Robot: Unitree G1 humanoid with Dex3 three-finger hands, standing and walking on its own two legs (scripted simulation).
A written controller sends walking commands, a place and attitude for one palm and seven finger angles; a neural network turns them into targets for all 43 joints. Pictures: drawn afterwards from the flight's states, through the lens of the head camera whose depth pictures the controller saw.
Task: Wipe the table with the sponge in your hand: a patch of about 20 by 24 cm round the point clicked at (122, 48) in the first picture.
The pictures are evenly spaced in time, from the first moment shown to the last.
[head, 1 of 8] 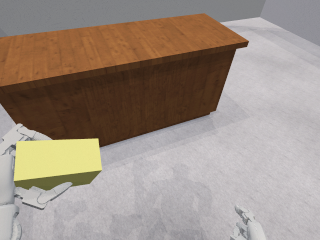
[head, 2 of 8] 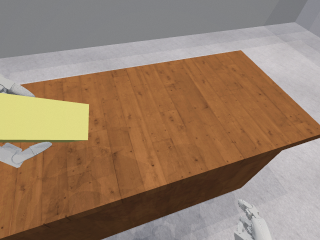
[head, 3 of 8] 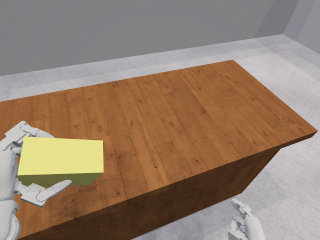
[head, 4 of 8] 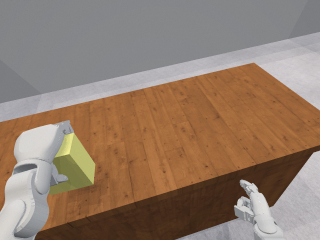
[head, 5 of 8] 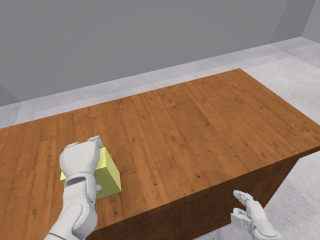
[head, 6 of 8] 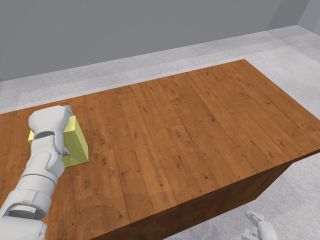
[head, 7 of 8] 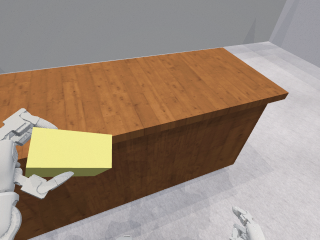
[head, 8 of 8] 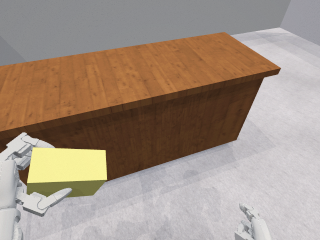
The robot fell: no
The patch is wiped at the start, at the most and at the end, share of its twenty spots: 0.00 1.00 1.00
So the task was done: yes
